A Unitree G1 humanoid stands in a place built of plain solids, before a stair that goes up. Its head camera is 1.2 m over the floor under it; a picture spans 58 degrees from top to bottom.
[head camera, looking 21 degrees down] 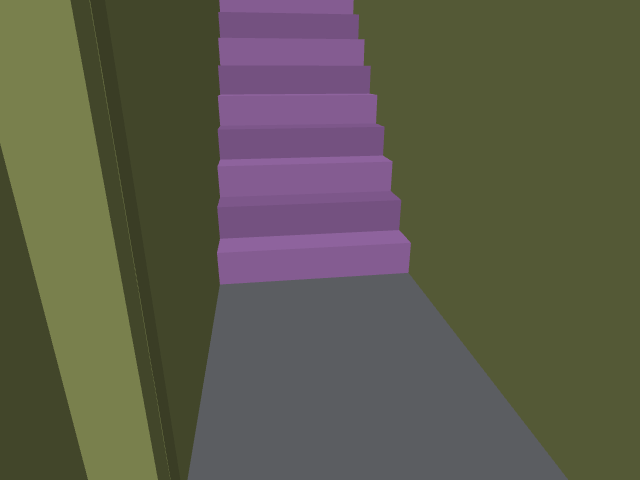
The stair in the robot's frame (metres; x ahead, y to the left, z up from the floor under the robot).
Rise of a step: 0.21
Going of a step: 0.24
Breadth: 1.25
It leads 8 degrees to the left of straight ahead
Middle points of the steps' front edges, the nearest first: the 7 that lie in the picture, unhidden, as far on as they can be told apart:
2.45 0.02 0.21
2.69 0.05 0.42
2.92 0.09 0.63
3.16 0.12 0.84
3.40 0.15 1.05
3.64 0.19 1.26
3.88 0.22 1.47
